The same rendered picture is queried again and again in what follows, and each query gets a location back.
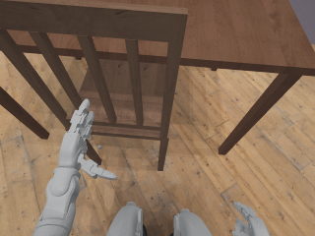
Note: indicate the robot thigh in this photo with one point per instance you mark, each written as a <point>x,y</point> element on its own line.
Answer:
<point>189,224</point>
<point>126,222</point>

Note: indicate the robot left forearm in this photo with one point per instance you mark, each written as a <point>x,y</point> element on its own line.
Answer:
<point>59,212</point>

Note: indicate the right robot thigh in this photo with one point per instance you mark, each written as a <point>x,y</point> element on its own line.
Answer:
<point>189,224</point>

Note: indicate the left robot thigh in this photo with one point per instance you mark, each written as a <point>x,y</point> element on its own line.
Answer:
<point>126,222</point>

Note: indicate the table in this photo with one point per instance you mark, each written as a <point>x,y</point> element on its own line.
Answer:
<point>245,35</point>

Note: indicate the right robot hand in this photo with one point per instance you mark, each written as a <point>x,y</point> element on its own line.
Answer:
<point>255,226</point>

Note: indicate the left robot hand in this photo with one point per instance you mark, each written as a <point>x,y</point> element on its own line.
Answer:
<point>74,142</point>

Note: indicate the chair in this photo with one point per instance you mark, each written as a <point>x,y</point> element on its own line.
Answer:
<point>129,99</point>

